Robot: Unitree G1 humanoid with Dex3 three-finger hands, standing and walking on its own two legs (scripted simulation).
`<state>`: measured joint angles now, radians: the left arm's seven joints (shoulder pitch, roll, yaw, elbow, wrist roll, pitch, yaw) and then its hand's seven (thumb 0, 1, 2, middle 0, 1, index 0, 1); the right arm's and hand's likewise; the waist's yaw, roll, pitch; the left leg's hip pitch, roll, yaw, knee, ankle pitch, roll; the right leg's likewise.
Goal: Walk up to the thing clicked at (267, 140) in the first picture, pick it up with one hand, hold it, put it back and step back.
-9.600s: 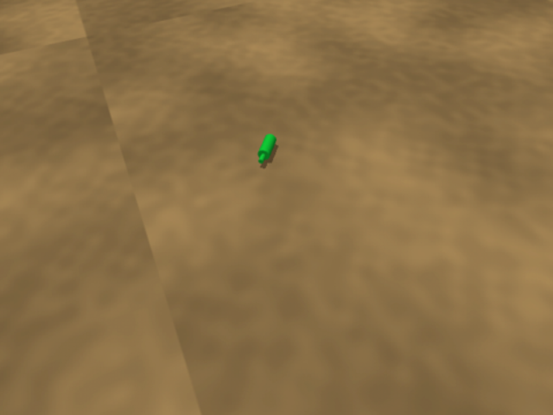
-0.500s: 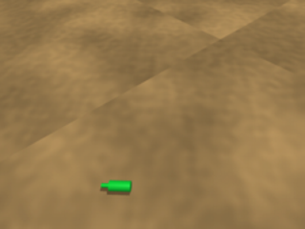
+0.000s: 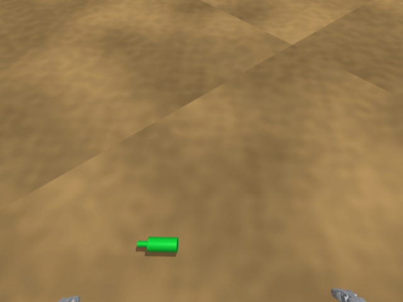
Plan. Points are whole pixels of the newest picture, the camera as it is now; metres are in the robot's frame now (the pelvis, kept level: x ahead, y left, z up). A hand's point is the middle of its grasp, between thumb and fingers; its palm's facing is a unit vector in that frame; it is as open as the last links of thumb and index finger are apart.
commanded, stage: walk up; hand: left
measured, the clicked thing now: (157, 244) +0.42 +0.23 -0.74
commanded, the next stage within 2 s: stand in 0.90 s
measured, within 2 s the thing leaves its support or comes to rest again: neither
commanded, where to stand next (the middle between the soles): +0.04 -0.02 m, yaw -1 degrees
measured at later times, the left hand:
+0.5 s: hand out of the picture +0.06 +0.25 -0.15, palm faces -0.02 -0.91 -0.41, open 7.4 cm
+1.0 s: hand out of the picture +0.06 +0.24 -0.15, palm faces -0.03 -0.92 -0.38, open 7.4 cm
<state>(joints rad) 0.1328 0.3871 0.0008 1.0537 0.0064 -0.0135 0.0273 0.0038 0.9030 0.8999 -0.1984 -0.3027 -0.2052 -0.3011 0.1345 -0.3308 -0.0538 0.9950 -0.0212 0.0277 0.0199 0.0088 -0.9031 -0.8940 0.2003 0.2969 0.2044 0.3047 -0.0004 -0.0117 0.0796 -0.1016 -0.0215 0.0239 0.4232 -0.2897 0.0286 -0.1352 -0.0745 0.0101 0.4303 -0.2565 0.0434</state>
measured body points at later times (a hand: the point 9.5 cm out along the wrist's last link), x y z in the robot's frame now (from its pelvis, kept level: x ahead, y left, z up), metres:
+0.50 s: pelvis +0.00 -0.01 +0.00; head +0.01 -0.02 +0.45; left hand +0.06 +0.30 -0.12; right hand +0.10 -0.32 -0.13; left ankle -0.04 +0.10 -0.74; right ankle -0.02 -0.16 -0.74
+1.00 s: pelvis -0.01 -0.02 +0.00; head +0.00 -0.02 +0.45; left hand +0.07 +0.29 -0.12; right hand +0.07 -0.32 -0.13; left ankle -0.04 +0.10 -0.74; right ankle -0.02 -0.16 -0.74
